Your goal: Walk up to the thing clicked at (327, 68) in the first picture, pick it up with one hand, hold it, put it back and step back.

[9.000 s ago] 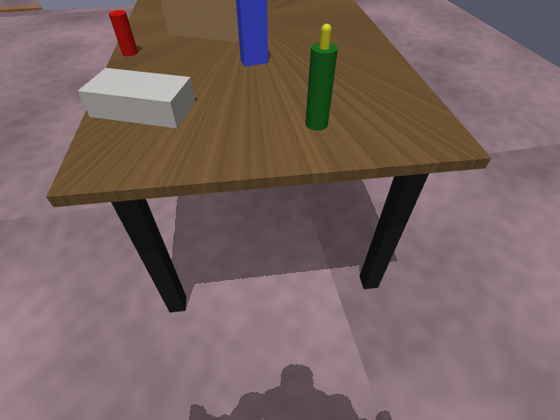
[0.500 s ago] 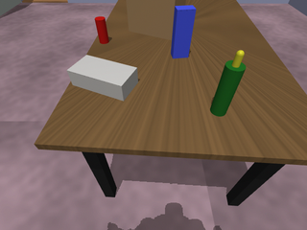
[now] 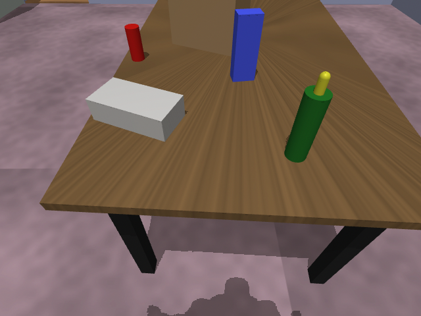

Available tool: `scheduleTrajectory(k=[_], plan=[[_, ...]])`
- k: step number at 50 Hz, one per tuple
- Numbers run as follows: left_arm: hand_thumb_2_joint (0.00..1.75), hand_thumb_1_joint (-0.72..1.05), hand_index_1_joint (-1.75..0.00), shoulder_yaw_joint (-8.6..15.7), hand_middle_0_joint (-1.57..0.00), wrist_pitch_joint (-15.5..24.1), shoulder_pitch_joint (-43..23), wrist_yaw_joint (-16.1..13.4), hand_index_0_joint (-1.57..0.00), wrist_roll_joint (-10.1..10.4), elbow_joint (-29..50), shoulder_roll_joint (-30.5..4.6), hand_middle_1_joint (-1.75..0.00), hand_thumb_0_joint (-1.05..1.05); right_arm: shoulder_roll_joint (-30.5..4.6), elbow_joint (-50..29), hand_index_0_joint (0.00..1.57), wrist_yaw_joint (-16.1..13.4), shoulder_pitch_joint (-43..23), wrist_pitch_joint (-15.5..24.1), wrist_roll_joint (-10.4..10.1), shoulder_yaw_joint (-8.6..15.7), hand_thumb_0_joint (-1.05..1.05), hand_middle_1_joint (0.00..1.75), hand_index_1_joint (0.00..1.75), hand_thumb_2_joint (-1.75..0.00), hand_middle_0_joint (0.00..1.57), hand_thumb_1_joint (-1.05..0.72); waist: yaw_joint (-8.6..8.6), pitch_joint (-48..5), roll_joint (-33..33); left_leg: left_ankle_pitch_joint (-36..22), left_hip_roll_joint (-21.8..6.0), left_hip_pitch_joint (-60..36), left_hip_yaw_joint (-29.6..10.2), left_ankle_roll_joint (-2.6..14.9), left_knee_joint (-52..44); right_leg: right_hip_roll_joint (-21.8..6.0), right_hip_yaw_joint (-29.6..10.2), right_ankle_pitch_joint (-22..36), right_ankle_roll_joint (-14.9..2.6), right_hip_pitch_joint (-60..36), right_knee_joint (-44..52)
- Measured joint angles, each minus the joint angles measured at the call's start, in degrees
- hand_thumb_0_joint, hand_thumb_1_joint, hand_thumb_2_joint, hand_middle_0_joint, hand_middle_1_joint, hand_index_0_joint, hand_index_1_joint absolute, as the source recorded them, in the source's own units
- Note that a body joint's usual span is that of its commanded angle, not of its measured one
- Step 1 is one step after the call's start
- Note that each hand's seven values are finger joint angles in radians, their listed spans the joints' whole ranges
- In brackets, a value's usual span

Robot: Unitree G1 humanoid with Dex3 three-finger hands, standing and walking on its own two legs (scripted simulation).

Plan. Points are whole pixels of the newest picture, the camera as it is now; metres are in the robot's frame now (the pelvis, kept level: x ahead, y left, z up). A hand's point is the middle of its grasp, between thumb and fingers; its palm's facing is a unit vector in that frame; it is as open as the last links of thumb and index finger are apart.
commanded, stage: stand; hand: right
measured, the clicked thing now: (308, 119) +0.52 -0.21 +0.09
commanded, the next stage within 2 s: none
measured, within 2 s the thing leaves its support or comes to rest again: neither
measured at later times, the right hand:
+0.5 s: hand out of the picture +0.07 -0.26 -0.16, palm faces -0.02 +0.94 -0.33, open 7.4 cm
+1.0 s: hand out of the picture +0.08 -0.26 -0.16, palm faces -0.03 +0.94 -0.33, open 7.4 cm
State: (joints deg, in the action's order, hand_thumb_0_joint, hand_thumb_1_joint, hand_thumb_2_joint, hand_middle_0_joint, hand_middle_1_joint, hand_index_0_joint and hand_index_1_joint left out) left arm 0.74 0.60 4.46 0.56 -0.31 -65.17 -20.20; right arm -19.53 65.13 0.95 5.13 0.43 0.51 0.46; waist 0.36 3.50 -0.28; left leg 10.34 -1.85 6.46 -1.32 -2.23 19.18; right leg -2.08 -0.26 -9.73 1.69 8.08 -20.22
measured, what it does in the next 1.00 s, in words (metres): stands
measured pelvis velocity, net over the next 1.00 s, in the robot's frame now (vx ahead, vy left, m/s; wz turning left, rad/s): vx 0.01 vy -0.01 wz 0.00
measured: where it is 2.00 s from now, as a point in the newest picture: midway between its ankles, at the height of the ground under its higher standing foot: outside the picture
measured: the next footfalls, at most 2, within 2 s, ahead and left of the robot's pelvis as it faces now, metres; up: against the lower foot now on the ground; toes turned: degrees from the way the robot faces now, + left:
none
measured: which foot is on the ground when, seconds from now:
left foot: down 0.00-1.00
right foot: down 0.00-1.00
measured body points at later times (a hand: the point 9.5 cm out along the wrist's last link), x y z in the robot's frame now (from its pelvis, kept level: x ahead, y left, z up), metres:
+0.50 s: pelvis +0.00 -0.01 +0.00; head +0.01 -0.01 +0.45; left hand +0.08 +0.29 -0.13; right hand +0.08 -0.31 -0.13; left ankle +0.00 +0.15 -0.75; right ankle +0.02 -0.14 -0.75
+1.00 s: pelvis +0.01 -0.01 +0.00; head +0.02 -0.01 +0.45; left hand +0.09 +0.30 -0.13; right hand +0.08 -0.31 -0.13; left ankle +0.00 +0.15 -0.75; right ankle +0.02 -0.14 -0.75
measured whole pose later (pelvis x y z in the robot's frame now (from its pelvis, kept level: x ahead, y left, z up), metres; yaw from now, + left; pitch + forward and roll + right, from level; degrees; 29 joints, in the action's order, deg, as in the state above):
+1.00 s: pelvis +0.01 -0.01 +0.00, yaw +0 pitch -2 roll +0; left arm 0.0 0.5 6.0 0.6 -0.2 -64.0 -20.5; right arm -20.3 64.4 0.8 6.6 0.3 0.4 -0.2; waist 0.2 3.4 0.1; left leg 11.0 -2.8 5.9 -1.5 -3.0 18.9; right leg -1.1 0.0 -10.6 0.9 7.7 -20.4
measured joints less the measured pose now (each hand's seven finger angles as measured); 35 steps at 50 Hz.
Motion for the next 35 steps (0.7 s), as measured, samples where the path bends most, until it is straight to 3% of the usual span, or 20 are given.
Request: scheduleTrajectory(k=[35], plan=[[0.90, 0.90, -0.30, -0.73, -0.21, 0.00, 1.59, 0.11, -0.20, 0.06, 1.02, -0.39, -0.30, 0.01, -0.67, -0.42, 0.21, 0.07, 1.55, -0.20, -0.05, -0.44, 0.01, 0.30, 0.30, -0.90, 0.21, -0.91, 0.02, 0.00, 0.24, 0.14, -0.94, -0.28, -0.24, -0.78, -0.39, 0.91, 0.30, -0.46, -0.85, 0.02, -0.24]])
